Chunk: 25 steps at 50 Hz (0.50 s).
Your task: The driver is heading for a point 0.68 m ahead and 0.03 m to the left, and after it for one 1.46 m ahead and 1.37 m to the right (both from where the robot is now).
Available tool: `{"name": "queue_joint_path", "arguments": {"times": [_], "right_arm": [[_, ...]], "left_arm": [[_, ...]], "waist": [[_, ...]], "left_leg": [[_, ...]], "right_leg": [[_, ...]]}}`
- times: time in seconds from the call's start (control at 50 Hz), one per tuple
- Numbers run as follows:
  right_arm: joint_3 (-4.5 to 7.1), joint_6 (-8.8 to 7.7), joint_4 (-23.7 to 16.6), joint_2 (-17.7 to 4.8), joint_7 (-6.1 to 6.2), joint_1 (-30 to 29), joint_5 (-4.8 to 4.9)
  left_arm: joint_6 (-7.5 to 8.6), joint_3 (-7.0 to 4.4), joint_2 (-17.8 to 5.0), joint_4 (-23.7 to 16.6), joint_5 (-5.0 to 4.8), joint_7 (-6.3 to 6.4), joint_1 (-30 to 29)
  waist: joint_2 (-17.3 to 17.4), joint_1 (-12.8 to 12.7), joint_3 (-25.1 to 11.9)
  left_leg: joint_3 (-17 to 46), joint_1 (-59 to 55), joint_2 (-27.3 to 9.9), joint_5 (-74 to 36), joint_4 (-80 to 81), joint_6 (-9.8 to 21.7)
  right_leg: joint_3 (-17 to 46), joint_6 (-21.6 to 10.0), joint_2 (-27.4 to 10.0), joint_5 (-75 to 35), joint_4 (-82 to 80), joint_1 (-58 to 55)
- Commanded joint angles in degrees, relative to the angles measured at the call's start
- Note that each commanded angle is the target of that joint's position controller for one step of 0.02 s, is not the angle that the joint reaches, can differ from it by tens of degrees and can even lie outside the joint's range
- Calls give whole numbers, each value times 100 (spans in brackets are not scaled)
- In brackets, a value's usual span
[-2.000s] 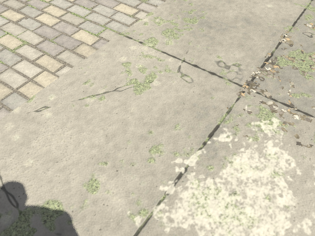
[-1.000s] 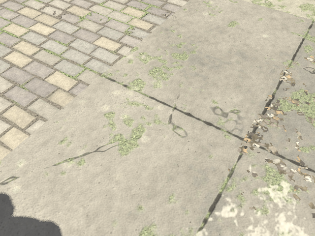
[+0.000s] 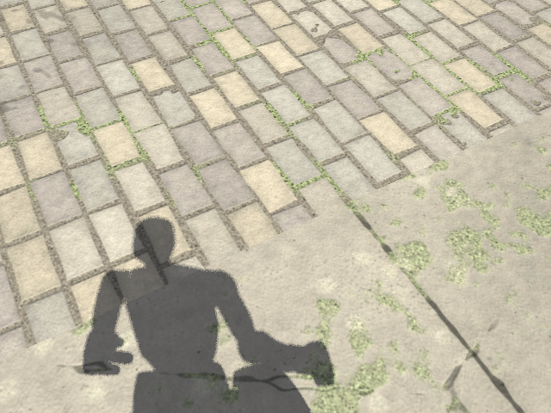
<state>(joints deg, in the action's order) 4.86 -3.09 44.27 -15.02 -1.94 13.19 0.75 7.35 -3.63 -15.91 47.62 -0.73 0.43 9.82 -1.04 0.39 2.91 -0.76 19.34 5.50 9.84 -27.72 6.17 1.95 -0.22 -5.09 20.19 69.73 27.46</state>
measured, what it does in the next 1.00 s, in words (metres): walks ahead, turning left: right foot, then left foot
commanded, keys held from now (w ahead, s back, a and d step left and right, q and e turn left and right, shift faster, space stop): w+q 0.36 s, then w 0.46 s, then w+e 0.02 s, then e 0.16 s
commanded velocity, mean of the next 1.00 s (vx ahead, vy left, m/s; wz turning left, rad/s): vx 0.48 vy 0.00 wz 0.31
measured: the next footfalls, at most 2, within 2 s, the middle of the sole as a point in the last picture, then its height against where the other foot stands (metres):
right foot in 0.36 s outside the picture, level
left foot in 0.84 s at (192, 373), level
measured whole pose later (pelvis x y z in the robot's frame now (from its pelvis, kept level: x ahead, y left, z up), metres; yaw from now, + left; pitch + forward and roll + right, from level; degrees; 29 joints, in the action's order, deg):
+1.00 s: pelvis +0.49 +0.10 +0.00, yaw +16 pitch +2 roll -1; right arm 2.7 -4.6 40.2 -14.3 -1.4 9.3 -0.8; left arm 3.0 -3.1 -17.3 48.9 -1.3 0.2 16.2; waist -2.2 -1.1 1.7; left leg -4.4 18.8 0.1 9.6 -26.2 2.7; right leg 2.5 1.3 -2.2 24.8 64.6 27.1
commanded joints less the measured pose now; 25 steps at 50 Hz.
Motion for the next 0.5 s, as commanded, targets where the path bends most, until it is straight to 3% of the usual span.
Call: {"name": "queue_joint_path", "arguments": {"times": [0.02, 0.08, 0.16, 0.24, 0.3, 0.32, 0.34, 0.36, 0.38, 0.4, 0.42, 0.44, 0.46, 0.5], "right_arm": [[132, -150, -477, -656, 83, -99, -4], [188, -159, -413, -876, 203, 242, 18], [179, -96, -348, -856, 270, 589, 60], [179, -42, -250, -858, 292, 894, 94], [198, 23, -284, -892, 342, 827, 80], [188, 43, -329, -860, 345, 712, 80], [131, 37, -409, -706, 327, 586, 62], [12, 12, -562, -413, 294, 490, -35], [-99, -43, -648, -50, 292, 1420, 123], [-39, -61, -465, -578, 306, 1520, 190], [37, -42, -477, -882, 297, 935, 156], [28, -31, -548, -833, 301, 558, 77], [32, -53, -636, -747, 283, 286, 0], [13, -42, -651, -537, 228, 348, 42]], "left_arm": [[-53, -177, -550, -391, 127, 20, 223], [-118, -130, -410, -645, 181, 55, -390], [-71, -50, -256, -902, 109, -28, -1203], [20, -67, -403, -1141, 43, -144, -1626], [112, -139, -587, -1161, 24, -195, -1406], [140, -184, -651, -1074, 27, -181, -1031], [168, -270, -817, -942, 83, -145, -417], [166, -357, -1141, -860, 173, -93, 521], [95, -456, -1513, -634, 233, -115, 1129], [67, -342, -987, -646, 83, -153, 1106], [26, -241, -610, -693, 50, -142, 869], [-28, -183, -520, -715, 98, -148, 571], [-58, -146, -440, -672, 123, -160, 388], [-37, -101, -357, -601, 155, -172, 295]], "waist": [[185, -214, -630], [241, -63, -412], [556, 269, -285], [645, 424, -255], [841, 243, -319], [922, 31, -434], [862, -283, -823], [341, -691, -1634], [-1662, -323, -2418], [-1368, -395, -2122], [-709, -539, -1316], [-230, -441, -838], [-142, -330, -467], [-403, -91, -362]], "left_leg": [[1962, -874, -1503, -1435, 1492, 1141], [1640, -663, -1314, -1694, 1560, 1059], [1514, -613, -1043, -978, 1422, 719], [2020, -1061, -1256, -707, 1005, 639], [2487, -1408, -1398, -873, 527, 534], [2518, -1382, -1305, -1163, 264, 454], [2341, -1165, -1003, -1533, -405, 282], [1879, -382, -656, -878, -1968, 59], [1197, 1710, 142, 2069, -3802, -353], [1345, 2484, -272, 2305, -4653, -403], [1280, 2669, -459, 1759, -4866, -437], [1051, 2484, -648, 1343, -4758, -459], [1000, 2357, -780, 1094, -4447, -460], [864, 1894, -982, 907, -3950, -431]], "right_leg": [[196, 121, -275, -436, -571, 781], [95, 325, -100, -1267, -1645, 990], [63, 299, 272, -2477, -3334, 662], [171, 189, 453, -2422, -4005, 483], [209, 12, 532, -1736, -4284, 62], [109, -97, 585, -1672, -4467, -446], [147, -289, 447, -1781, -4574, -1451], [996, -676, -491, -1634, -4406, -3020], [3608, -1645, -1782, -646, -4799, -4998], [4342, -1628, -1917, 558, -5137, -4875], [3472, -1372, -1643, 563, -5244, -4131], [2727, -1225, -1381, -32, -5340, -3331], [2249, -1205, -1151, -637, -5486, -2688], [1589, -1151, -832, -1236, -5750, -2093]]}}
